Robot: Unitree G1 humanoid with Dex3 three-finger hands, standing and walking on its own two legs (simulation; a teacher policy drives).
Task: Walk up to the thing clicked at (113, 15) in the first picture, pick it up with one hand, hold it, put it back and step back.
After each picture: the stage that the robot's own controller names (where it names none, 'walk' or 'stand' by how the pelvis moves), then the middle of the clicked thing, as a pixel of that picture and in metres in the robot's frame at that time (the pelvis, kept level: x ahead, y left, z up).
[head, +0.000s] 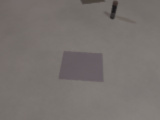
stand; (113, 10) +1.95 -0.54 -0.66
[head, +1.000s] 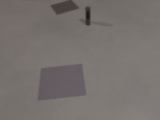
walk; (88, 16) +1.88 -0.05 -0.63
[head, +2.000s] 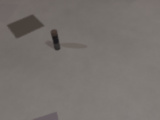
walk; (55, 40) +1.30 +0.29 -0.65
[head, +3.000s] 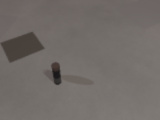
walk; (56, 74) +0.85 +0.21 -0.64
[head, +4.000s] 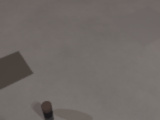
walk; (48, 112) +0.50 +0.19 -0.63
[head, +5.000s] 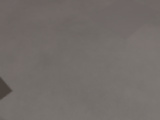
stand; out of the picture +0.34 +0.32 -0.63
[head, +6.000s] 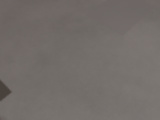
stand; out of the picture +0.32 +0.32 -0.65
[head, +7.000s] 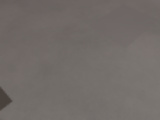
stand; out of the picture +0.29 +0.31 -0.66
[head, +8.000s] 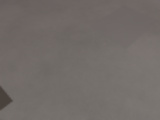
stand; out of the picture +0.29 +0.32 -0.66
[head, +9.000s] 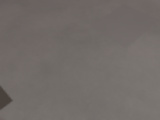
stand; out of the picture +0.29 +0.32 -0.66
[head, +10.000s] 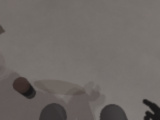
go down; (26, 89) +0.37 +0.28 -0.43
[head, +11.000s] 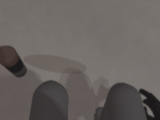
go down; (14, 64) +0.40 +0.29 -0.27
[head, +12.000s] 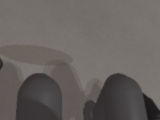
close in; out of the picture +0.39 +0.31 -0.20
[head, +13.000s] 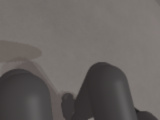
close in; out of the picture +0.38 +0.32 -0.16
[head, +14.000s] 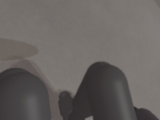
lift; out of the picture +0.38 +0.33 -0.16
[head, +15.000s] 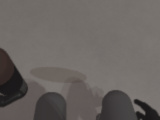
lift; (7, 80) +0.32 +0.22 +0.01
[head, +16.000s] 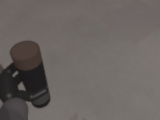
lift; (34, 79) +0.33 +0.15 +0.07
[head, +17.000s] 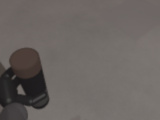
hold; (33, 83) +0.32 +0.15 +0.05
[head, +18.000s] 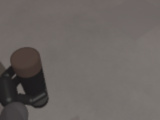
hold; (33, 83) +0.33 +0.15 +0.05
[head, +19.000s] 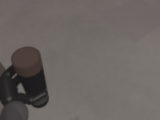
crouch; (34, 82) +0.33 +0.15 +0.05
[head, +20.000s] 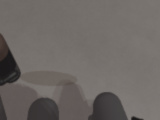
crouch; (2, 62) +0.39 +0.23 -0.04
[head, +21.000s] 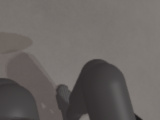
lower; out of the picture +0.43 +0.31 -0.17
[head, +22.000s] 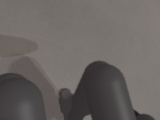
lower; out of the picture +0.38 +0.31 -0.16
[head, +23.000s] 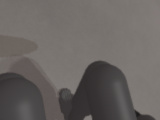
lower; out of the picture +0.38 +0.32 -0.16
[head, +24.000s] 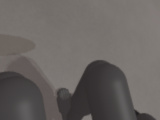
lower; out of the picture +0.38 +0.32 -0.16
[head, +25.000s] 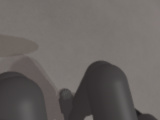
loosen; out of the picture +0.38 +0.31 -0.16
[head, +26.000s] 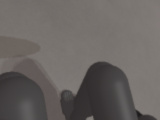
withdraw; out of the picture +0.38 +0.31 -0.16
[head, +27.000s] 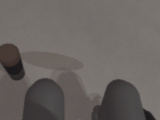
walk; (13, 65) +0.40 +0.27 -0.24
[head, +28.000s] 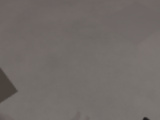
stand; out of the picture +0.30 +0.26 -0.59
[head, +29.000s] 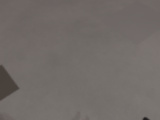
stand; out of the picture +0.32 +0.26 -0.60
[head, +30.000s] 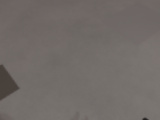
stand; out of the picture +0.32 +0.25 -0.60
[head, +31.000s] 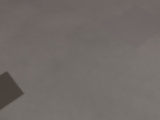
stand; out of the picture +0.33 +0.27 -0.65
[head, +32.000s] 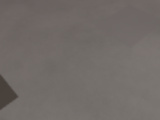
stand; out of the picture +0.30 +0.28 -0.66
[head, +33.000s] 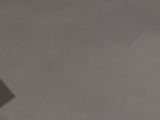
walk; out of the picture +0.29 +0.29 -0.66
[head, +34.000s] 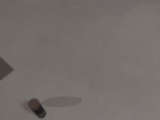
walk; (38, 109) +0.44 +0.31 -0.63
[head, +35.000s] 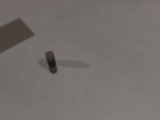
walk; (51, 63) +0.82 +0.24 -0.62
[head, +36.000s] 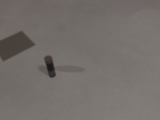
stand; (50, 67) +0.95 +0.29 -0.64
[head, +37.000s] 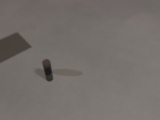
stand; (48, 70) +0.92 +0.26 -0.66
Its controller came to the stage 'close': yes
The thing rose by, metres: 0.70
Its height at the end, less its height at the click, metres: +0.00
